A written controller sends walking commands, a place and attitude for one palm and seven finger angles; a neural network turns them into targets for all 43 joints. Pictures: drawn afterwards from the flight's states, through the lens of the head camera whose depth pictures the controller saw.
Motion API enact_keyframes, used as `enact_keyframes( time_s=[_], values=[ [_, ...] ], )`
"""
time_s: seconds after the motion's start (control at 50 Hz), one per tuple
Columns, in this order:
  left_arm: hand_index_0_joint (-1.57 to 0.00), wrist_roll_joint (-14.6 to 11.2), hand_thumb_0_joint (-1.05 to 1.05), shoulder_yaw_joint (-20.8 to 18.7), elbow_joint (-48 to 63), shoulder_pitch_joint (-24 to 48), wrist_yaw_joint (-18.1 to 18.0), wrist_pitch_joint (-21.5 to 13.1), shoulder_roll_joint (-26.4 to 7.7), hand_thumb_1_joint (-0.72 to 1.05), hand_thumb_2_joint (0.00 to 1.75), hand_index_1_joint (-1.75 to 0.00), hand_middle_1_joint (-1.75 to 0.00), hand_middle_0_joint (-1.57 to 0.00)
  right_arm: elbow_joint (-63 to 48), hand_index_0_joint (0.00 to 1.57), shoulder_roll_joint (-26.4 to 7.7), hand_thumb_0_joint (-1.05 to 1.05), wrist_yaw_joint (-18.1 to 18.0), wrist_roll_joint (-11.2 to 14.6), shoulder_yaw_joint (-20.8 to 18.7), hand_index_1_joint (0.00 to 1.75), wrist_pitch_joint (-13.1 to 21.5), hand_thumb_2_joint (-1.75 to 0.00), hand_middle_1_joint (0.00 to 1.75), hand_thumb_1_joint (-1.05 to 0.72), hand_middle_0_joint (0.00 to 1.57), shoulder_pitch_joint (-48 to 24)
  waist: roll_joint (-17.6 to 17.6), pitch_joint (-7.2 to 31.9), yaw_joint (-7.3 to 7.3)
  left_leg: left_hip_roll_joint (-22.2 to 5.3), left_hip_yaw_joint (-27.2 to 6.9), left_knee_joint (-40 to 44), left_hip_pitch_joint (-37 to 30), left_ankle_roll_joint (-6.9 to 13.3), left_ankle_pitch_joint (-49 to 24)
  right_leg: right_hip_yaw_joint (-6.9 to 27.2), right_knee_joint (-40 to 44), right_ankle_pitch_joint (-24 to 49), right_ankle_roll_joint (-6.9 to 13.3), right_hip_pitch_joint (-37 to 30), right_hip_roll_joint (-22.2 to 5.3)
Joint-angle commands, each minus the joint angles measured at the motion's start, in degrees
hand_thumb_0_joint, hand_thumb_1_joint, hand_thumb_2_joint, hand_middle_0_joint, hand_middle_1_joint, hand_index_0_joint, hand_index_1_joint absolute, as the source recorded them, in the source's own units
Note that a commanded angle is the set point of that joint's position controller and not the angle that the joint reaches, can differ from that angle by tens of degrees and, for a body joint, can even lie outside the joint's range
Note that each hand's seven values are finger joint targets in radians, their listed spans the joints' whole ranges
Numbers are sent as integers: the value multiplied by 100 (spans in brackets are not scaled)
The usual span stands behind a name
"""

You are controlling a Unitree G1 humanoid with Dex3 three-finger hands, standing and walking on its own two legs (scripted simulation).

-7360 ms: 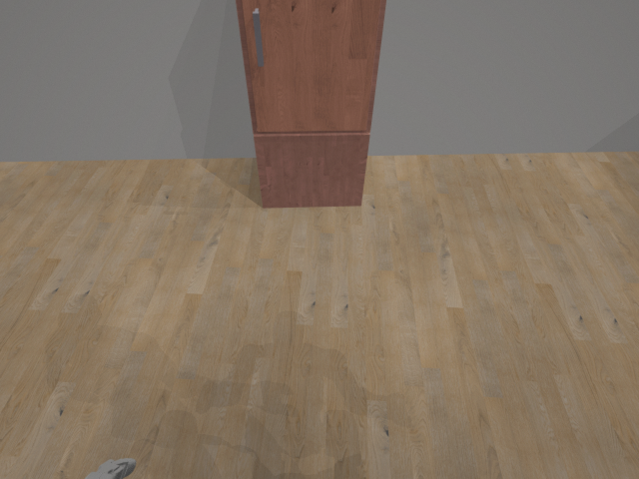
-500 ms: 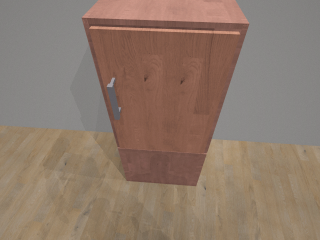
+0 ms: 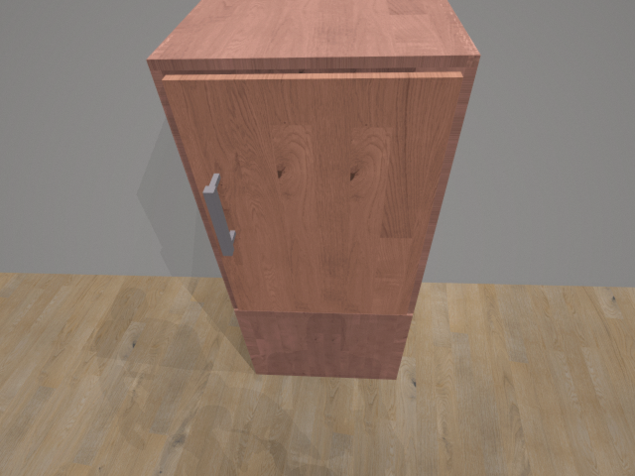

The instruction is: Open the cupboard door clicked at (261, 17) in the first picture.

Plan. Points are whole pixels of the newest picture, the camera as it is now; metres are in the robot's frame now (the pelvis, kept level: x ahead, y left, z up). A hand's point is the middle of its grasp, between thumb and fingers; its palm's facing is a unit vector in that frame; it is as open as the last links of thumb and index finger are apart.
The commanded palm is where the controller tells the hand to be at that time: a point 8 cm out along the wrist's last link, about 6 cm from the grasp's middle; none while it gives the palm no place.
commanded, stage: look again from close up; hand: left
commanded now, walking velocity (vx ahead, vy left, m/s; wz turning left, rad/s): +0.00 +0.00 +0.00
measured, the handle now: (222, 216) +0.54 +0.21 +0.01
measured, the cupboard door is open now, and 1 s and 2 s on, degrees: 0 0 0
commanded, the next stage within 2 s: raise the hand with hooked fingers in 0.18 s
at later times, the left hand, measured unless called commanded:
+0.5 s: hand (189, 399) +0.22 +0.18 -0.01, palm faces +0.22 -0.97 -0.06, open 7.7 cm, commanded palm +0.12 +0.23 -0.06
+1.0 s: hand (175, 420) +0.20 +0.20 -0.03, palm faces -0.09 -0.99 -0.07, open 10.4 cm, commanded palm +0.16 +0.27 -0.03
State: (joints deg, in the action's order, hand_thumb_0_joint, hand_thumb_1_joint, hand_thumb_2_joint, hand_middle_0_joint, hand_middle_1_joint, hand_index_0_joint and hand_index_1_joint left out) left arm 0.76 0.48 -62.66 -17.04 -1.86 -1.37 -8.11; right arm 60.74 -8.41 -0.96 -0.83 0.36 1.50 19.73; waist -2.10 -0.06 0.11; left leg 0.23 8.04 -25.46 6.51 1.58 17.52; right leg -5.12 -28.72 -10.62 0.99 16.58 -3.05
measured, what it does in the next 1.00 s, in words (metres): lowers itself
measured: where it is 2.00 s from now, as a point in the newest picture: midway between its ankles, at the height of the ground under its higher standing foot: outside the picture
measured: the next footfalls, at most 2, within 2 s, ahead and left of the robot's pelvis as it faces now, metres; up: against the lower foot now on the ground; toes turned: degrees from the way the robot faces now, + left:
none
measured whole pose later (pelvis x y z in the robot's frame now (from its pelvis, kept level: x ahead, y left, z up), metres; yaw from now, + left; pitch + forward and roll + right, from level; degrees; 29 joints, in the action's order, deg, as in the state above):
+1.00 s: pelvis -0.03 +0.00 -0.08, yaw +3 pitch +14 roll -2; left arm -17.2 -12.3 -3.2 -14.7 25.5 -20.7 -16.6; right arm 32.0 -10.4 -1.3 2.1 2.5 12.8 10.8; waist -1.5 4.3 -0.7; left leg -2.4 1.9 -66.6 46.7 1.3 33.5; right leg -9.4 -61.4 -23.0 2.2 51.8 -4.4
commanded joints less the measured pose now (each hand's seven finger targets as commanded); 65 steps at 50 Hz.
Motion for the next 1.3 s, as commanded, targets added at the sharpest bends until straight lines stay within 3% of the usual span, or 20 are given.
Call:
enact_keyframes(
  time_s=[0.0,0.24,0.26,0.28,0.3,0.32,0.34,0.36,0.4,0.46,0.5,0.52,0.56,0.68,0.74,0.82,0.98,1.1,1.2,1.28],
  values=[
    [-20,-19,0,-138,182,-189,-29,-111,-583,90,90,-30,-30,-20,-50,20,-571,0,-57,-23,-66,30,124,-90,30,-90,20,361,217,-420,-10,-688,-785,839,799,67,-552,680,439,547,205,-614,-404],
    [-20,-22,0,-169,171,89,-19,-102,-763,90,90,-30,-30,-20,149,20,-657,0,-64,-22,-79,30,84,-90,30,-90,20,175,270,-264,-4,-710,-709,794,527,2,-748,681,524,924,223,-827,-478],
    [-20,-6,0,-158,-96,-559,-245,-86,-786,90,90,-30,-30,-20,-188,20,-783,0,-33,48,-151,30,104,-90,30,-90,20,-349,985,-150,-232,-923,-428,-356,746,-108,-1438,793,93,3390,81,-845,-708],
    [-20,-1082,0,-1146,8385,4222,-90,-1398,-2208,88,89,-32,-32,-20,-2246,20,-1720,0,-241,361,-279,30,996,-90,30,-90,20,-620,-272,2379,372,-103,-880,323,-23,-73,-1736,680,37,1992,119,-1370,-157],
    [-20,-670,0,-856,6816,1263,-186,-1096,-1653,85,88,-33,-33,-20,-2027,20,-1322,0,-410,244,-137,30,1498,-90,30,-90,20,-1080,-1262,2022,-140,-106,-620,443,-207,-90,-2320,578,22,840,318,-1280,88],
    [-21,-867,0,-779,6072,959,-438,-836,-1305,83,87,-34,-34,-21,-1675,20,-1339,0,-456,289,-162,30,1612,-90,30,-90,20,-1023,-1241,1424,-89,-122,-586,362,202,-255,-1521,438,83,259,261,-920,61],
    [-21,-987,0,-157,5112,-495,-361,-423,-178,81,86,-36,-36,-21,-1613,20,-1024,0,-392,382,-139,30,1634,-90,30,-90,20,-850,-515,533,4,-143,-703,445,625,-209,-1038,256,241,47,124,-471,85],
    [-21,-1156,0,-439,5857,600,-257,-641,-543,78,85,-37,-37,-21,-2054,20,-1318,0,-330,379,-166,30,1727,-90,30,-90,20,-1029,38,-291,196,-119,-901,334,1080,-117,-561,249,347,-274,31,-35,33],
    [-21,-1137,0,-975,5281,169,82,-1288,-814,74,83,-40,-40,-21,-2323,20,-1386,0,-319,265,-392,30,1836,-90,30,-90,20,-856,1342,-338,170,-52,-799,-183,1691,-29,32,201,315,-1305,-61,587,43],
    [-22,-1411,0,-1208,4473,-1461,901,-2323,-445,67,80,-45,-45,-22,-2860,20,-1298,0,-86,222,-488,30,1873,-90,30,-90,20,-1052,1817,19,-268,103,-654,-1046,2727,-147,181,325,-495,-1638,-4,867,47],
    [-22,-1595,0,-1298,4719,-1720,1596,-3147,-449,62,78,-48,-48,-22,-3182,20,-1335,0,89,187,-566,30,1879,-90,30,-90,20,-1220,1423,577,-395,189,-548,-1656,3186,-208,18,480,-1116,-977,66,850,7],
    [-22,-1603,0,-1509,4627,-1846,1944,-3469,-619,60,77,-50,-50,-22,-3285,20,-1374,0,201,194,-625,30,1857,-90,30,-90,20,-1146,666,875,-477,218,-526,-1911,3189,-252,-196,585,-1434,-523,159,799,-43],
    [-22,-1619,0,-1477,4953,-1563,2535,-3962,-851,55,75,-53,-53,-22,-3508,20,-1395,0,282,206,-620,30,1871,-90,30,-90,20,-1269,334,1248,-354,229,-498,-2451,3524,-230,-392,716,-1933,105,177,1082,-82],
    [-24,-2106,0,-1803,6866,141,2607,-3742,-1248,41,69,-62,-62,-24,-4046,20,-1353,0,65,247,-577,30,1765,-90,30,-90,20,-1060,-14,1900,-61,126,-634,-3126,3944,-58,-17,1042,-2147,-877,58,1577,-14],
    [-24,-1988,0,-1747,7913,636,2379,-3796,-1415,34,66,-66,-66,-24,-3863,20,-1355,0,-51,193,-523,30,1734,-90,30,-90,20,-804,-371,2371,106,-23,-786,-3330,3656,-26,-460,857,-2538,-228,110,1673,107],
    [-25,-1786,0,-1323,7669,684,2492,-3358,-1304,25,62,-72,-72,-25,-3669,20,-1419,0,-118,206,-378,30,1707,-90,30,-90,20,-815,-590,1977,296,-106,-968,-3302,3657,4,-550,491,-2666,-267,134,2133,215],
    [-26,-2141,0,-2201,6789,-181,2633,-1642,-1693,6,54,-84,-84,-26,-4089,20,-1331,0,-206,365,-314,30,1461,-90,30,-90,20,-1172,495,2243,-211,53,-973,-2559,3989,-64,-96,323,-2118,-1005,-43,1212,123],
    [-27,-2122,0,-2333,7114,77,2093,-2205,-1686,-8,48,-93,-93,-27,-3945,20,-1262,0,-176,251,-274,30,1569,-90,30,-90,20,-875,253,1900,-150,-3,-992,-2371,3762,-114,-191,170,-2138,-954,26,1525,195],
    [-28,-1891,0,-1875,6700,755,2355,-2520,-1690,-20,43,-100,-100,-28,-3795,20,-1518,0,-207,280,-248,30,1700,-90,30,-90,20,-623,-105,1493,172,-21,-1058,-2322,3660,-94,464,141,-2069,-1528,42,2118,189],
    [-29,-1965,0,-2178,6688,1060,2655,-2341,-2192,-29,39,-107,-107,-29,-3805,20,-1639,0,-297,329,-260,30,1742,-90,30,-90,20,-534,-325,1859,82,-33,-1120,-2198,3290,-97,114,135,-2033,-1142,70,1771,211]
  ],
)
